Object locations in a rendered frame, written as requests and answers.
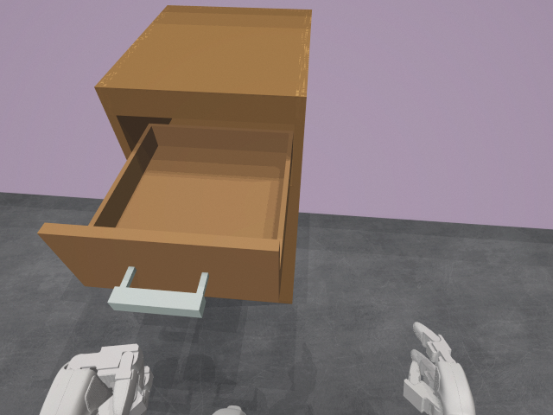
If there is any handle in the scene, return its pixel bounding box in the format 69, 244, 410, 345
107, 266, 209, 318

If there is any left robot hand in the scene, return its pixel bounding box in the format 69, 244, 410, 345
40, 344, 154, 415

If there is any cabinet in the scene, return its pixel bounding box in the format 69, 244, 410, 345
94, 5, 312, 304

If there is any right robot hand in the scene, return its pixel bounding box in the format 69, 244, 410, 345
404, 322, 476, 415

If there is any drawer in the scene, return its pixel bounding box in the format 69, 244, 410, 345
37, 124, 294, 303

